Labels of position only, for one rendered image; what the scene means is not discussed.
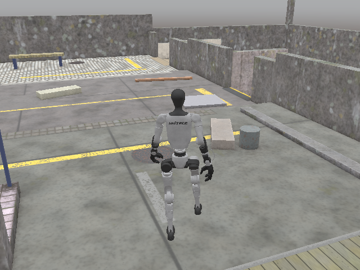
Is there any left robot forearm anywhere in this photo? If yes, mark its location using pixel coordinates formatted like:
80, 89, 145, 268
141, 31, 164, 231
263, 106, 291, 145
151, 135, 159, 155

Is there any left robot shin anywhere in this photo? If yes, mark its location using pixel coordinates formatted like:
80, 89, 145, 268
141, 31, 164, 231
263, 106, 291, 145
164, 194, 173, 232

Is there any right robot forearm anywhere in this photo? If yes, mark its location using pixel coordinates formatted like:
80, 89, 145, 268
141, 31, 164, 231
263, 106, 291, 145
199, 137, 212, 166

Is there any robot shin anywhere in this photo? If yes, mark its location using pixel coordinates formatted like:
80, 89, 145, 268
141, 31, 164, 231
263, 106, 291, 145
164, 194, 173, 232
192, 175, 200, 208

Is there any left robot upper arm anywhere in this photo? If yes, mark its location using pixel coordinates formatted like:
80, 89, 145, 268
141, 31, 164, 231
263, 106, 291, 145
153, 114, 167, 143

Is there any robot right hand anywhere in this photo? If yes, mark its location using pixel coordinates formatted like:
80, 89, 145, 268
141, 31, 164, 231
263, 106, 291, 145
200, 165, 214, 181

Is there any right robot upper arm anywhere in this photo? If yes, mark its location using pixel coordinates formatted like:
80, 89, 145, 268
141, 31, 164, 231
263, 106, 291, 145
190, 113, 205, 145

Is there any right robot shin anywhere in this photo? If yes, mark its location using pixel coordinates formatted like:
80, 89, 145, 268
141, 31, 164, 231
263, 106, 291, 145
192, 175, 200, 208

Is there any robot left hand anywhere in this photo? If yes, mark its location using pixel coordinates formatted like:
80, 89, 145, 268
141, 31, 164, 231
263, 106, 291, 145
150, 152, 163, 163

